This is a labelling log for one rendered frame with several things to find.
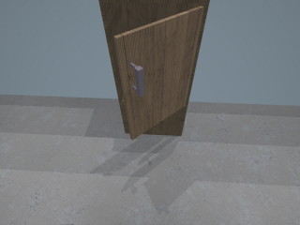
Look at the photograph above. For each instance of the handle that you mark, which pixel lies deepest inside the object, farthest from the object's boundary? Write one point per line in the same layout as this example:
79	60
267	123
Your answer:
139	80

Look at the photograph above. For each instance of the cupboard door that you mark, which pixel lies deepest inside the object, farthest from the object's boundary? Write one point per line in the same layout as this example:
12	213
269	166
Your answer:
165	49

